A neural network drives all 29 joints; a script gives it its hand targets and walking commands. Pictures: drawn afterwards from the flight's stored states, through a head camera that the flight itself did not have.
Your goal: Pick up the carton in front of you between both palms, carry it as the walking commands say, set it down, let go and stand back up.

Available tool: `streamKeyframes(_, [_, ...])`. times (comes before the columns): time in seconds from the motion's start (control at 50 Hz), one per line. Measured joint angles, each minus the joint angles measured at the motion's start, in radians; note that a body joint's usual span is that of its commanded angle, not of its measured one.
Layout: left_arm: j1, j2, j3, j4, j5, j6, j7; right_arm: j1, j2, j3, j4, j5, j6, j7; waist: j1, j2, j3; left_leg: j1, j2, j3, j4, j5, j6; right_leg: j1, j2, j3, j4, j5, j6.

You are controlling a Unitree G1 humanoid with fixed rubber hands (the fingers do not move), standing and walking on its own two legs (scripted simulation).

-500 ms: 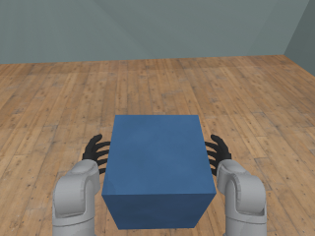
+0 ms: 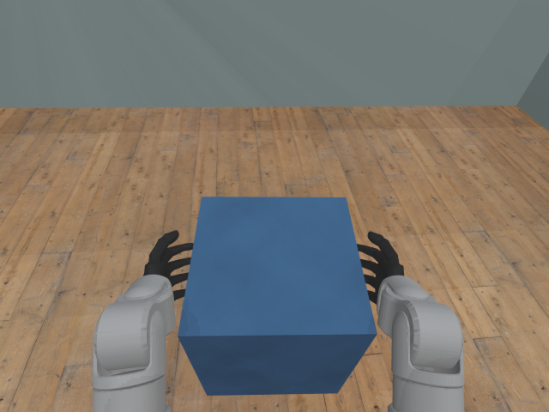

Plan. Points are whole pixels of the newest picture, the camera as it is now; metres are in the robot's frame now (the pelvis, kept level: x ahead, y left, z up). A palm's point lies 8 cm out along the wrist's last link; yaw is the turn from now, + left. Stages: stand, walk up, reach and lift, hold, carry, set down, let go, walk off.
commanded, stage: carry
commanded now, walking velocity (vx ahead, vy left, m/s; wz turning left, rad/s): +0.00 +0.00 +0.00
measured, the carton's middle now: (273, 300) +0.29 +0.00 +0.02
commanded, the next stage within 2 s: none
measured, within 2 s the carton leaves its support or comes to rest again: neither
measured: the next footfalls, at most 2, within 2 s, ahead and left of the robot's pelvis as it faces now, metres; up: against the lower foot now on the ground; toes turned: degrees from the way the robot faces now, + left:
right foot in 0.36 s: +0.30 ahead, -0.11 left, +0.00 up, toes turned +16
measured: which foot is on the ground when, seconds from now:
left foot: down 0.00-1.00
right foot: down 0.00-0.00, up 0.02-0.34, down 0.36-1.00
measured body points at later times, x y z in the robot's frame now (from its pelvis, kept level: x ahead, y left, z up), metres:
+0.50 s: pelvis +0.22 -0.01 +0.02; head +0.21 -0.03 +0.47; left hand +0.50 +0.14 +0.10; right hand +0.50 -0.16 +0.10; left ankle +0.11 +0.09 -0.72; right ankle +0.27 -0.11 -0.72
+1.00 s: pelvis +0.23 +0.00 +0.01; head +0.21 +0.00 +0.46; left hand +0.49 +0.16 +0.08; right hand +0.51 -0.14 +0.08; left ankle +0.11 +0.09 -0.72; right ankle +0.27 -0.11 -0.72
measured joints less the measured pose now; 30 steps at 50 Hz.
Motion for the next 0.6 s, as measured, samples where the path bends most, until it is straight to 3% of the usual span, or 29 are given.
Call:
streamKeyframes(0.06, [-0.006, -0.004, 0.027, 0.044, 0.007, -0.001, -0.001, -0.02, 0.003, -0.001, 0.076, -0.002, -0.016, 0.0, -0.011, 0.001, 0.035, 0.037, 0.006, 0.007, 0.024, -0.084, 0.029, -0.24, 0.031, 0.11, 0.467, -0.008, -0.013])
streamKeyframes(0.1, [0.0, -0.003, 0.019, 0.058, 0.011, -0.004, -0.001, -0.006, 0.002, -0.004, 0.085, 0.001, -0.021, 0.0, -0.011, 0.008, 0.06, 0.092, 0.01, 0.005, -0.038, -0.077, 0.006, -0.362, 0.047, 0.118, 0.55, 0.027, -0.027])
streamKeyframes(0.24, [0.018, -0.001, -0.021, 0.017, 0.01, -0.042, 0.0, 0.035, -0.003, -0.006, 0.016, 0.016, -0.058, 0.001, -0.005, 0.011, 0.11, 0.241, 0.006, -0.016, -0.167, -0.102, -0.007, -0.512, 0.057, 0.087, 0.154, 0.202, -0.028])
streamKeyframes(0.34, [0.028, 0.0, -0.025, -0.057, 0.0, -0.033, 0.007, 0.035, -0.003, 0.008, -0.044, 0.02, -0.051, 0.0, 0.002, 0.009, 0.09, 0.307, -0.002, -0.024, -0.09, -0.218, -0.041, -0.427, 0.065, 0.027, -0.118, 0.473, -0.027])
streamKeyframes(0.36, [0.025, -0.001, -0.024, -0.061, -0.001, -0.029, 0.007, 0.032, -0.003, 0.008, -0.05, 0.017, -0.045, 0.001, 0.003, 0.01, 0.076, 0.31, -0.002, -0.029, -0.049, -0.257, -0.05, -0.394, 0.064, 0.017, -0.148, 0.497, -0.045])
streamKeyframes(0.4, [0.012, -0.002, -0.024, -0.035, 0.0, -0.032, 0.007, 0.015, -0.002, -0.007, -0.041, 0.013, -0.031, 0.002, 0.003, 0.061, 0.052, 0.305, 0.029, -0.054, 0.017, -0.305, -0.069, -0.375, 0.088, -0.003, -0.121, 0.392, -0.09])
streamKeyframes(0.44, [-0.005, -0.004, -0.02, 0.005, 0.002, -0.027, 0.001, 0.007, -0.002, -0.018, -0.026, 0.003, -0.013, 0.002, -0.001, 0.088, 0.029, 0.313, 0.037, -0.085, 0.026, -0.32, -0.081, -0.364, 0.097, -0.015, -0.102, 0.333, -0.107])
streamKeyframes(0.6, [-0.017, -0.005, -0.001, 0.077, 0.009, -0.019, -0.006, -0.013, 0.001, -0.027, 0.044, -0.012, 0.006, 0.003, -0.002, 0.07, -0.005, 0.359, 0.029, -0.105, -0.033, -0.331, -0.097, -0.358, 0.088, -0.027, -0.057, 0.266, -0.099])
